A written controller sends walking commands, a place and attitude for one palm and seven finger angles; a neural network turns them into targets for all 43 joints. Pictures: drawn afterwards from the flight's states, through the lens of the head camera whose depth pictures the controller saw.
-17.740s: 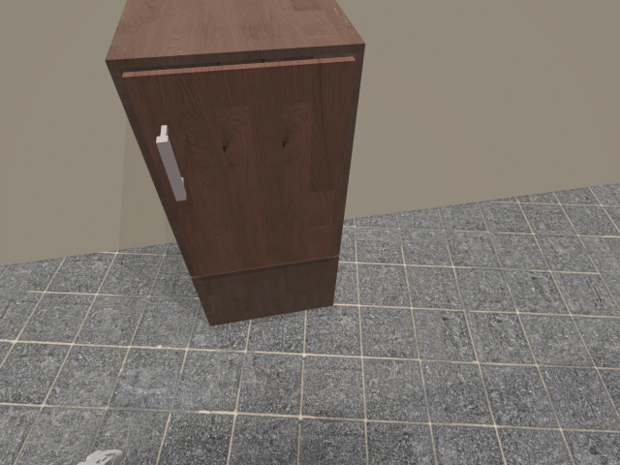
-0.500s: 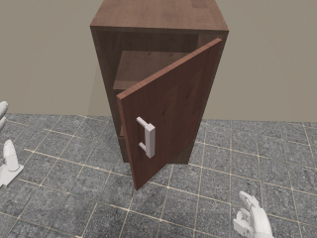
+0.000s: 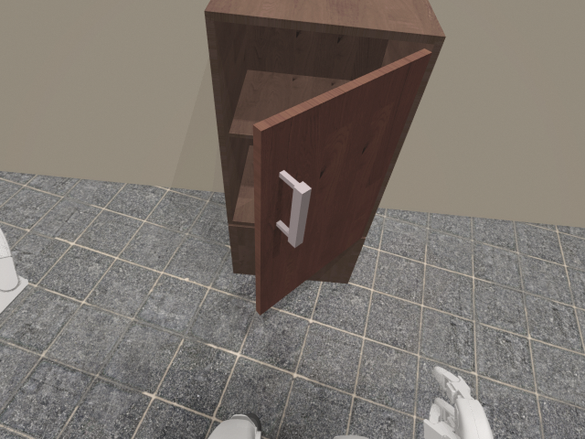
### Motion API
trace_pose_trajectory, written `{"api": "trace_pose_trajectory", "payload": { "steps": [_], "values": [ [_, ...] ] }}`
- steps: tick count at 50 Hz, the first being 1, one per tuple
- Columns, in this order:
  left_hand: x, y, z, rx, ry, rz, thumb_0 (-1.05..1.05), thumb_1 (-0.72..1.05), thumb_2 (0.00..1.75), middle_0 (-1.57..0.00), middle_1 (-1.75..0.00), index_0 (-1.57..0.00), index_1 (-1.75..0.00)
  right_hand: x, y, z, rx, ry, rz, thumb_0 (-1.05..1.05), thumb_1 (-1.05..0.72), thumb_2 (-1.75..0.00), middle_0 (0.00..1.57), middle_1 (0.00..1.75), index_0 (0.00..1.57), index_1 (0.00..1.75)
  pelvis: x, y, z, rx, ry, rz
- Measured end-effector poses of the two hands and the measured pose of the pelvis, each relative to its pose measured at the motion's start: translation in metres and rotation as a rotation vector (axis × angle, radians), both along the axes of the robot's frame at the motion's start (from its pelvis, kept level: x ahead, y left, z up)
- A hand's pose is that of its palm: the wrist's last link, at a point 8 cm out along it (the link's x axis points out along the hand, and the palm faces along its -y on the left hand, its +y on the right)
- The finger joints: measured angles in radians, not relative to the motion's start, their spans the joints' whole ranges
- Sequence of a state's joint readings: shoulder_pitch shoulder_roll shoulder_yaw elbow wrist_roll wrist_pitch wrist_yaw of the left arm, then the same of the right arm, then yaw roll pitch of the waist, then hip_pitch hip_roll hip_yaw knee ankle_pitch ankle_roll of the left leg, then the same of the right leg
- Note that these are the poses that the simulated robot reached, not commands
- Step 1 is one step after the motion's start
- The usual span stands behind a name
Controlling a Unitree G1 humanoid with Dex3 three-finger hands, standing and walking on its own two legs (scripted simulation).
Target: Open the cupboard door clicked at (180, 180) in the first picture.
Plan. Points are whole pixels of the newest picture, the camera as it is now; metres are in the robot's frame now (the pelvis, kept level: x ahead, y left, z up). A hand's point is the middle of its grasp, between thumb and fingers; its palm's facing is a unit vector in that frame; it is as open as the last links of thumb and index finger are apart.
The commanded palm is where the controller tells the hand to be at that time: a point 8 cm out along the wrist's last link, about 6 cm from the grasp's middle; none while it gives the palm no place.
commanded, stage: step back with the hand held close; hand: left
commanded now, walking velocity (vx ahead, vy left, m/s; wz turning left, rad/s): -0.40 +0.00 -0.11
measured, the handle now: (290, 210) +0.47 +0.03 +0.01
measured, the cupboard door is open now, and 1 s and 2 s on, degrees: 45 45 45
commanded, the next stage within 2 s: stop stepping back and stand still in 0.08 s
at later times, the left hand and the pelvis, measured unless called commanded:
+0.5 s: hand (1, 367) +0.15 +0.24 +0.18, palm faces +0.27 -0.84 -0.48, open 7.4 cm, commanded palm +0.09 +0.29 +0.19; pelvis -0.08 +0.01 +0.02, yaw -6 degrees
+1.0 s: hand out of the picture +0.13 +0.25 +0.17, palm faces +0.30 -0.82 -0.48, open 7.4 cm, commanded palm none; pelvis -0.10 +0.01 +0.01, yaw -6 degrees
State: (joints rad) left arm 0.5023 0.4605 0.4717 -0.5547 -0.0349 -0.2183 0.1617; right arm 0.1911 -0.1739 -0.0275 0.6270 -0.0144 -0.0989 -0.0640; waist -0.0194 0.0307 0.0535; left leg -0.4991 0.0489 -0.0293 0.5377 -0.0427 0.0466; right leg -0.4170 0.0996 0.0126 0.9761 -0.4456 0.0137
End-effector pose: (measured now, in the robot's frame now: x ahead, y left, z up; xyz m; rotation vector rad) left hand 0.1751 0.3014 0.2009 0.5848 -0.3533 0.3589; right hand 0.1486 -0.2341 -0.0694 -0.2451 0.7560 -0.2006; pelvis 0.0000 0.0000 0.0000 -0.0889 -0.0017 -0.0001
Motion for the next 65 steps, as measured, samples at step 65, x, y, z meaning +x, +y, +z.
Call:
{"api": "trace_pose_trajectory", "payload": {
  "steps": [65],
  "values": [
    [-0.226, -0.071, -0.334, -0.588, 1.538, 0.153, -0.01, 0.99, 0.9, -0.2, -0.3, -0.21, -0.3, -0.226, -0.002, -0.045, 0.061, 0.47, -0.093, 0.0, -0.9, -0.9, 0.2, 0.3, 0.2, 0.3, -0.114, 0.013, 0.011, 0.079, -0.02, -0.07]
  ]
}}
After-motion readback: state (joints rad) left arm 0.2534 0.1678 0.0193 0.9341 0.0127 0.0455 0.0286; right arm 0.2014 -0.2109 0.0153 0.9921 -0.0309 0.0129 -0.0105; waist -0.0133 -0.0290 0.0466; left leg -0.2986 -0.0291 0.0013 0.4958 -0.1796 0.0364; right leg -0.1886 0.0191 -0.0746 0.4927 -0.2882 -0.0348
